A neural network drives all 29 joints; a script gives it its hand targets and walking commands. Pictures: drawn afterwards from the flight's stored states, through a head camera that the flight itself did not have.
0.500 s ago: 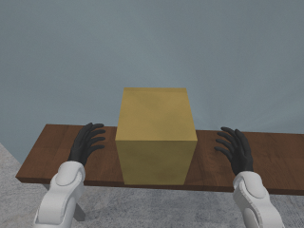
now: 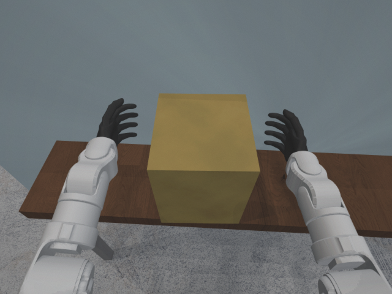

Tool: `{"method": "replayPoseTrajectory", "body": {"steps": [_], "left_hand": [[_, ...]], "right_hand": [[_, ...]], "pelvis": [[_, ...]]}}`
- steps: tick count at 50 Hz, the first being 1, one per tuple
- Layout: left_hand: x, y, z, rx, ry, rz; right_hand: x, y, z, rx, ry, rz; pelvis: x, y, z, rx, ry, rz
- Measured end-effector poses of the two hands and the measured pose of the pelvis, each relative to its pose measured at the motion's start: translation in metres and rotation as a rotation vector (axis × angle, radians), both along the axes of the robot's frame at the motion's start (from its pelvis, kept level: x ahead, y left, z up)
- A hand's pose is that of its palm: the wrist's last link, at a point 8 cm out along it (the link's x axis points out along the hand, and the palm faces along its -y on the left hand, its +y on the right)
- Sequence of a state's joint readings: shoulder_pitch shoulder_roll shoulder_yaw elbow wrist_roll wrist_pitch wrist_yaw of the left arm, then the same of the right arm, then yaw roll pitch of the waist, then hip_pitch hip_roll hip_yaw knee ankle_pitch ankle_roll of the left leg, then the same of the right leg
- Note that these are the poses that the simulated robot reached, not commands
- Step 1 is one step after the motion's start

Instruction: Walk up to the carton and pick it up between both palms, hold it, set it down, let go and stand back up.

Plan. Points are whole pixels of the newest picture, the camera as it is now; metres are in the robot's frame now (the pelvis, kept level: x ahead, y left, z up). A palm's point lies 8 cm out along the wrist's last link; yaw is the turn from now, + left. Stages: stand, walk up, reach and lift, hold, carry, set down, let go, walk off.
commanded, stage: reach and lift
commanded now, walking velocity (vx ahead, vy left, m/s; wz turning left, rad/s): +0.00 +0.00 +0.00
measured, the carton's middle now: (201, 162) +0.43 +0.02 -0.01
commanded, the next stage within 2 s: none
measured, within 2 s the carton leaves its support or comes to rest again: neither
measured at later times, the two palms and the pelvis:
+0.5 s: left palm (111, 128) +0.43 +0.21 +0.10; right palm (300, 125) +0.44 -0.17 +0.12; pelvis +0.02 +0.00 +0.00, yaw +0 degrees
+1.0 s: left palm (116, 166) +0.39 +0.21 +0.02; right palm (292, 168) +0.40 -0.18 +0.03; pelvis -0.03 +0.02 -0.02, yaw -2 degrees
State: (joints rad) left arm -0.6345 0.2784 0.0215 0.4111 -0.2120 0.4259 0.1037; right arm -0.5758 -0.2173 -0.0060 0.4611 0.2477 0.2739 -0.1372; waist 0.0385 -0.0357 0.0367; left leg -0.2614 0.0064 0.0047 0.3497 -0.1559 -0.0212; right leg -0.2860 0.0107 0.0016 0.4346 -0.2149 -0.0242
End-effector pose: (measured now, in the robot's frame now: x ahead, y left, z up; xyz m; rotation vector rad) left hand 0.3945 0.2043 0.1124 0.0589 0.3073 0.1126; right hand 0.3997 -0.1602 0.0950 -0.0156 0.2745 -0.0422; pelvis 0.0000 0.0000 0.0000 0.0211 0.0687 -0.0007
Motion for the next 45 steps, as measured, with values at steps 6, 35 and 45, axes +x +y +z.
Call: {"method": "replayPoseTrajectory", "body": {"steps": [6,35,45], "left_hand": [[0.016,0.001,0.014,0.0,-0.011,-0.015],[0.019,0.005,0.002,0.011,-0.14,-0.033],[-0.022,0.017,-0.089,-0.078,0.017,0.061]], "right_hand": [[0.017,-0.003,0.016,0.022,-0.047,-0.049],[0.034,-0.005,0.022,-0.001,-0.094,-0.028],[-0.003,-0.018,-0.053,-0.053,0.09,-0.042]], "pelvis": [[0.017,0.0,0.003,-0.005,0.027,-0.002],[0.004,0.008,-0.001,-0.014,0.071,-0.004],[-0.018,0.01,-0.007,-0.03,0.15,-0.015]]}}
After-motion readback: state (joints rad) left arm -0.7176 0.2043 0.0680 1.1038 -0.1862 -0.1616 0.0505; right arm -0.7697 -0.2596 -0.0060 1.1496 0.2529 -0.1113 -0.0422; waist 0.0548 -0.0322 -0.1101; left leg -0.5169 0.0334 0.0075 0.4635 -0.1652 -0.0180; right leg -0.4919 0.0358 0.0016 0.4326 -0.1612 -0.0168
